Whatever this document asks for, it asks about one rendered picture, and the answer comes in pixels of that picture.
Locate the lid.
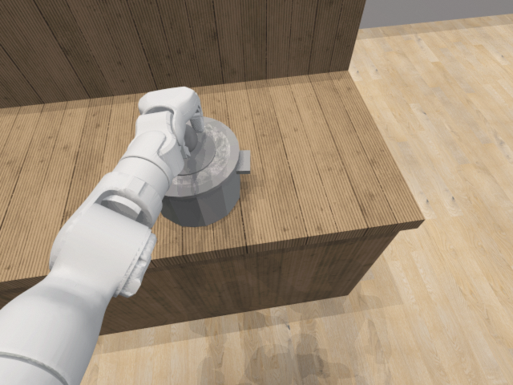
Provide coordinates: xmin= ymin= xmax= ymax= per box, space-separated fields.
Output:
xmin=164 ymin=116 xmax=240 ymax=200

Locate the robot left forearm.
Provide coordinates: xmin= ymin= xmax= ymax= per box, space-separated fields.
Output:
xmin=49 ymin=103 xmax=186 ymax=270

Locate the pot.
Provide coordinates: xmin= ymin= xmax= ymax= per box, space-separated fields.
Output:
xmin=161 ymin=150 xmax=250 ymax=227

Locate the left robot hand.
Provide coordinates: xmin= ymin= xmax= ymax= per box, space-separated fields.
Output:
xmin=138 ymin=87 xmax=204 ymax=159

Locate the left robot upper arm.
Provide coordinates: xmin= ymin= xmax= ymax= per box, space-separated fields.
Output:
xmin=0 ymin=203 xmax=157 ymax=385

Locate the knob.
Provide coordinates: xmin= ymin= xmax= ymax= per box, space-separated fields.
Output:
xmin=184 ymin=124 xmax=198 ymax=152

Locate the table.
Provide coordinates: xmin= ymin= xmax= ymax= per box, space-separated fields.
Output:
xmin=0 ymin=0 xmax=425 ymax=335

